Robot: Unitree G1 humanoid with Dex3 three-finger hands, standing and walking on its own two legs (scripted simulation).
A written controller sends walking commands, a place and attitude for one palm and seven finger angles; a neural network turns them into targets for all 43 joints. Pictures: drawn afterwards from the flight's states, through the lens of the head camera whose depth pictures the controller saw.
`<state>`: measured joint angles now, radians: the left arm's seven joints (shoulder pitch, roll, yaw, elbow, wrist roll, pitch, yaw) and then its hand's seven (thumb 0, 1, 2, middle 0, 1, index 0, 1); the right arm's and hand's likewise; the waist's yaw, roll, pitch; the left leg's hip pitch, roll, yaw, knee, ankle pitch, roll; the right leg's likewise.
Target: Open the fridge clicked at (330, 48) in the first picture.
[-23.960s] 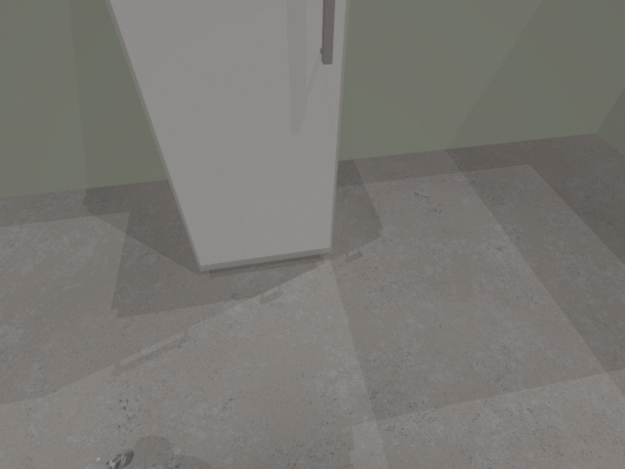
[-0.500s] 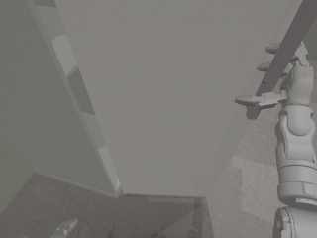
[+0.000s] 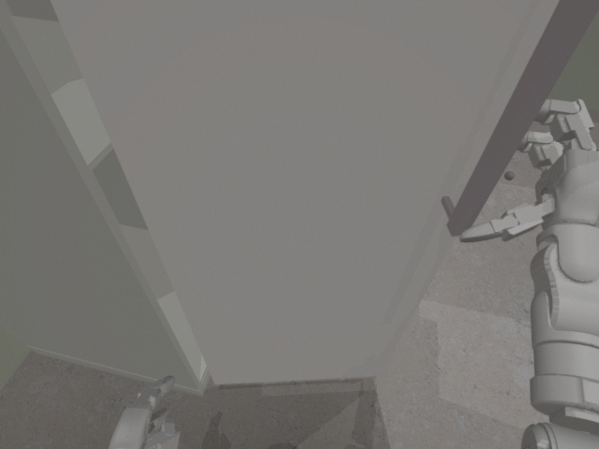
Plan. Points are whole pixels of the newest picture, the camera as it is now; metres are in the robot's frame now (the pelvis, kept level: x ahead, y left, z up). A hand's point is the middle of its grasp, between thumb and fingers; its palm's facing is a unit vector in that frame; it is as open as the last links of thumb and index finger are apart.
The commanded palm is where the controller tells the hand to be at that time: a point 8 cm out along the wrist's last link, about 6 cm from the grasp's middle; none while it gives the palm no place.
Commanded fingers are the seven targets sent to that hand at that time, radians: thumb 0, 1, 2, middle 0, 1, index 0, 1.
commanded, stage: slip the hand off the handle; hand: right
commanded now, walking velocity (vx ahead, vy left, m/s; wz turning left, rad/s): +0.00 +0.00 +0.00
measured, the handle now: (511, 100) +0.43 -0.19 +0.28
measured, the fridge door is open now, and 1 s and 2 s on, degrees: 73 73 73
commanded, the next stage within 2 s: draw the hand back to the body in 1.08 s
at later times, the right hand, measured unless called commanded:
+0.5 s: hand (556, 181) +0.37 -0.26 +0.22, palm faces +0.18 +0.97 -0.15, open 14.7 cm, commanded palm +0.33 -0.30 +0.21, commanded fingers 0.00 0.55 -0.20 0.25 1.15 0.25 1.15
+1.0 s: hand out of the picture +0.28 -0.26 +0.21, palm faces +0.20 +0.97 -0.16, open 14.7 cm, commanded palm +0.24 -0.30 +0.21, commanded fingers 0.00 0.55 -0.20 0.25 1.15 0.25 1.15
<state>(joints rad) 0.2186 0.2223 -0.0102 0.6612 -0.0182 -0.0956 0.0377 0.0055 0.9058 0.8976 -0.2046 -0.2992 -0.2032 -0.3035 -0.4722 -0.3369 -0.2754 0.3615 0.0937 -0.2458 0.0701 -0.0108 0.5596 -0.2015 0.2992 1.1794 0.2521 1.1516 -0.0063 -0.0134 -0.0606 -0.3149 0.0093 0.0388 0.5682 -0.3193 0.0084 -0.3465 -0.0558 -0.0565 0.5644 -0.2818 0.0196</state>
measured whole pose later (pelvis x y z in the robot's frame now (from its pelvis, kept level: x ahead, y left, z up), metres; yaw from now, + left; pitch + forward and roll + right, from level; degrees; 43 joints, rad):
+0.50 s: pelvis +0.00 -0.02 +0.00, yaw +0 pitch +5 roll +1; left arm 0.32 0.25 0.00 0.67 -0.03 -0.07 0.06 0.01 0.91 0.90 -0.20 -0.30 -0.20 -0.30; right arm -0.46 -0.44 -0.39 0.42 0.17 -0.29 0.21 -0.01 0.56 -0.20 0.25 1.15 0.25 1.15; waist 0.02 -0.02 -0.07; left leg -0.36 0.01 0.03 0.59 -0.32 -0.01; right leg -0.40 -0.05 -0.06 0.62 -0.31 0.00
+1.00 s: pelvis -0.01 -0.01 +0.00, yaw -1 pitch +1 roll +1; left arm 0.20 0.24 -0.04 0.62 -0.03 -0.14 0.07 0.01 0.91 0.90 -0.20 -0.30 -0.20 -0.30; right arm -0.16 -0.37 -0.36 0.04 0.24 -0.20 0.23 -0.01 0.56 -0.20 0.25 1.15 0.25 1.15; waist -0.06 -0.03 -0.06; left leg -0.28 0.02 0.06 0.58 -0.32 -0.01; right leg -0.34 -0.04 -0.04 0.61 -0.30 0.00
